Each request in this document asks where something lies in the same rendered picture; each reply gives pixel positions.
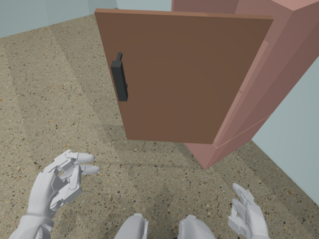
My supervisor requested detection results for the robot left forearm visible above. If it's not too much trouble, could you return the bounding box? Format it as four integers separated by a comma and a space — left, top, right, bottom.
9, 214, 54, 239

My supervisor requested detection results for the robot right thigh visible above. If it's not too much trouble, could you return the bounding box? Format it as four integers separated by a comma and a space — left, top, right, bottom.
178, 218, 216, 239

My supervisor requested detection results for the robot left thigh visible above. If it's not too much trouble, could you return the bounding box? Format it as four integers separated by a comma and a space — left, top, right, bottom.
114, 216, 149, 239

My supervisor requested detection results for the robot thigh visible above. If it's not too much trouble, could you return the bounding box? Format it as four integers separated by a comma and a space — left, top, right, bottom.
114, 216, 149, 239
178, 218, 216, 239

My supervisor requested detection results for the handle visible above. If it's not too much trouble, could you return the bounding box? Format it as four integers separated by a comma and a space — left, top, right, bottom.
111, 52, 128, 102

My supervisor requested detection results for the robot right hand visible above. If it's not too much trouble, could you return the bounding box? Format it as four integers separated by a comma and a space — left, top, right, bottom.
228, 183, 269, 239

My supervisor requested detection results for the robot left hand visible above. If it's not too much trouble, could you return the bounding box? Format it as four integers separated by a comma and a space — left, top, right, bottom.
27, 149, 100, 219

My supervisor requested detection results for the cupboard door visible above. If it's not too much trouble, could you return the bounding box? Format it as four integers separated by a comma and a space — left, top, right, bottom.
94, 8, 274, 144

